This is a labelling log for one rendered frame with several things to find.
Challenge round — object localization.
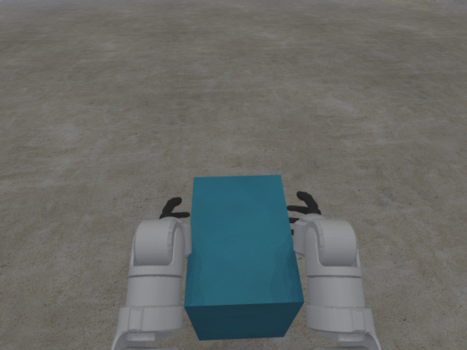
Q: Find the robot right forearm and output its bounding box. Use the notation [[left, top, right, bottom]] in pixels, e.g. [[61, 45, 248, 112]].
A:
[[293, 214, 382, 350]]

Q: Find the right robot hand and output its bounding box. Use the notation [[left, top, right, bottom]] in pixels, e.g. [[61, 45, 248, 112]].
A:
[[287, 191, 321, 235]]

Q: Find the left robot hand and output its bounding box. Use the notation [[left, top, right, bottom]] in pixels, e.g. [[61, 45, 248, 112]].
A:
[[159, 197, 190, 219]]

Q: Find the carton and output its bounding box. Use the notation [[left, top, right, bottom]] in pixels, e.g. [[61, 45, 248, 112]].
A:
[[184, 175, 304, 341]]

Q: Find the robot left forearm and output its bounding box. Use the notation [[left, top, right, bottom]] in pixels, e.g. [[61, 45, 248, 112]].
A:
[[111, 217, 192, 350]]

